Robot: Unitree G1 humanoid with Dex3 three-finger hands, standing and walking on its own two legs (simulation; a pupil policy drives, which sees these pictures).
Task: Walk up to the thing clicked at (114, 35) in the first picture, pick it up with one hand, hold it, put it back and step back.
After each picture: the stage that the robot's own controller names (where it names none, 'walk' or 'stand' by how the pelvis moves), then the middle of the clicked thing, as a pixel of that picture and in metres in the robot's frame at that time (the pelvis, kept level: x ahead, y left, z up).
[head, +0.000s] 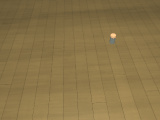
stand; (112, 38) +1.51 -0.33 -0.72
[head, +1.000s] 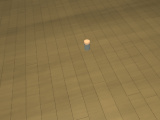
walk; (87, 45) +1.40 +0.06 -0.70
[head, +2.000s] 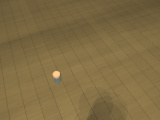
walk; (57, 77) +0.86 +0.29 -0.70
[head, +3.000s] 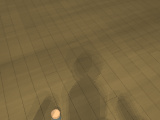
walk; (56, 116) +0.51 +0.20 -0.70
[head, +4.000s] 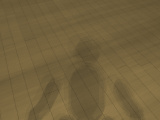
stand; out of the picture +0.32 +0.20 -0.71
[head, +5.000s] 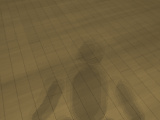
stand; out of the picture +0.33 +0.18 -0.73
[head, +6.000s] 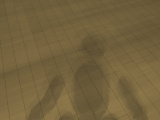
stand; out of the picture +0.36 +0.17 -0.72
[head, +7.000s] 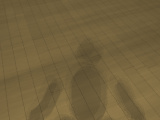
stand; out of the picture +0.34 +0.16 -0.72
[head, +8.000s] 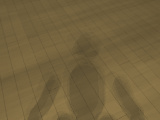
stand; out of the picture +0.34 +0.17 -0.72
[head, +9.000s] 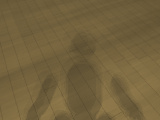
stand; out of the picture +0.34 +0.19 -0.72
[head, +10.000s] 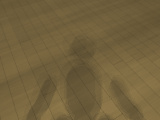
stand; out of the picture +0.32 +0.20 -0.72
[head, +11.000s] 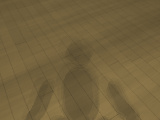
stand; out of the picture +0.33 +0.21 -0.72
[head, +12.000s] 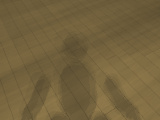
stand; out of the picture +0.34 +0.22 -0.72
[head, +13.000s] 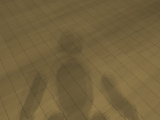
stand; out of the picture +0.32 +0.23 -0.72
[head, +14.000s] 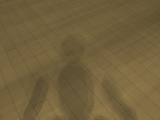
stand; out of the picture +0.26 +0.23 -0.72
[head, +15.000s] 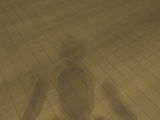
stand; out of the picture +0.29 +0.24 -0.73
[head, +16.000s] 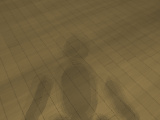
stand; out of the picture +0.30 +0.23 -0.73
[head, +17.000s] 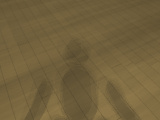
stand; out of the picture +0.32 +0.19 -0.73
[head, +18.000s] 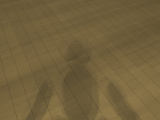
stand; out of the picture +0.32 +0.18 -0.73
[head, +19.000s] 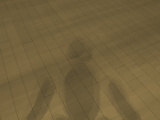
go down; out of the picture +0.32 +0.18 -0.73
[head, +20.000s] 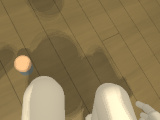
go down; (24, 66) +0.40 +0.26 -0.32
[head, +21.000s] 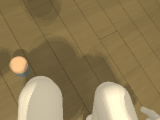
approach; (20, 67) +0.39 +0.27 -0.29
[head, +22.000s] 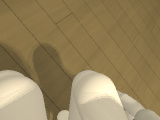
close in; out of the picture +0.34 +0.31 -0.21
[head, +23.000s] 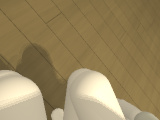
close; out of the picture +0.35 +0.31 -0.21
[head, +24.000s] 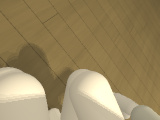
lift; out of the picture +0.31 +0.30 -0.22
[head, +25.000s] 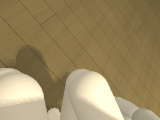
lift; out of the picture +0.31 +0.30 -0.22
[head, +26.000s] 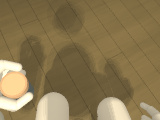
lift; (19, 88) +0.30 +0.23 -0.03
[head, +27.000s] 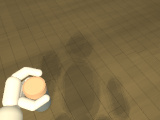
lift; (38, 94) +0.31 +0.16 +0.02
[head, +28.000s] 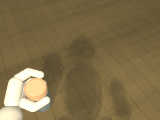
hold; (39, 95) +0.31 +0.16 +0.01
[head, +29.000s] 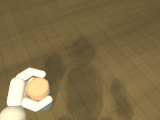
hold; (41, 95) +0.32 +0.16 +0.01
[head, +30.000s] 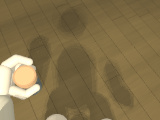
crouch; (28, 81) +0.36 +0.20 -0.04
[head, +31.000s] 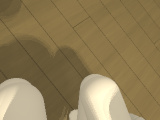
lower; out of the picture +0.38 +0.30 -0.16
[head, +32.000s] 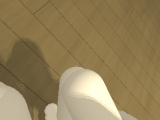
lower; out of the picture +0.39 +0.32 -0.22
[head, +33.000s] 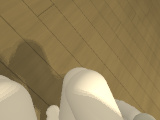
lower; out of the picture +0.37 +0.32 -0.22
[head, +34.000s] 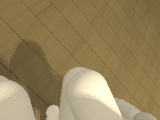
lower; out of the picture +0.37 +0.33 -0.22
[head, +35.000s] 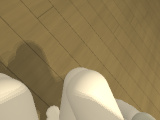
loosen; out of the picture +0.36 +0.32 -0.22
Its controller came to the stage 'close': yes
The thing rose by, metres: 0.72
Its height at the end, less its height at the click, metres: +0.00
